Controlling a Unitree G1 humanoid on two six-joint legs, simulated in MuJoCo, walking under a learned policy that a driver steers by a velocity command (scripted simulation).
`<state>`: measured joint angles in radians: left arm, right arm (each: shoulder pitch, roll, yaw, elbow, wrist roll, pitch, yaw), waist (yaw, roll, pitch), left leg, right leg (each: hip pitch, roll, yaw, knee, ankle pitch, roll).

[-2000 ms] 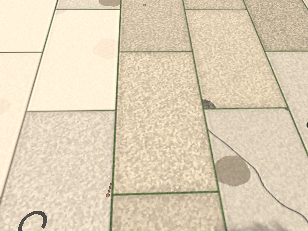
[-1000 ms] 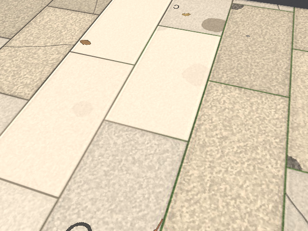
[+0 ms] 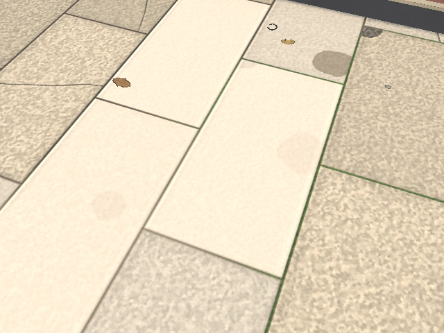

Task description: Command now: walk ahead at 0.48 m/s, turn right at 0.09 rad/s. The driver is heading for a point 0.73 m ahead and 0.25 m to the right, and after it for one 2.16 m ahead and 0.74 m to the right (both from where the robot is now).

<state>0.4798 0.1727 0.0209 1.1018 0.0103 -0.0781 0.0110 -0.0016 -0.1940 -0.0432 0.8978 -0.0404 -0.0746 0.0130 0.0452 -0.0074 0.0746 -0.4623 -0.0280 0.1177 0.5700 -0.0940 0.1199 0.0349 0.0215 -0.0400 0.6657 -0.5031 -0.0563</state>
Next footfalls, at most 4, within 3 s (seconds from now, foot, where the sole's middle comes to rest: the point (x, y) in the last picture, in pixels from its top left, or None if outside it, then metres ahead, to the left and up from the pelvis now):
0.54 right None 0.42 -0.11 -0.75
1.06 left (271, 227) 0.79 -0.11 -0.75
1.50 right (334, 266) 0.66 -0.30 -0.75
1.84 left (265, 243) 0.73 -0.08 -0.75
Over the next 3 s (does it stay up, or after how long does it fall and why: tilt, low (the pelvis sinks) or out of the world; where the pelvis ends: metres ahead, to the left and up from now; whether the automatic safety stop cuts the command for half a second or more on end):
stays up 0.63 -0.14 0.03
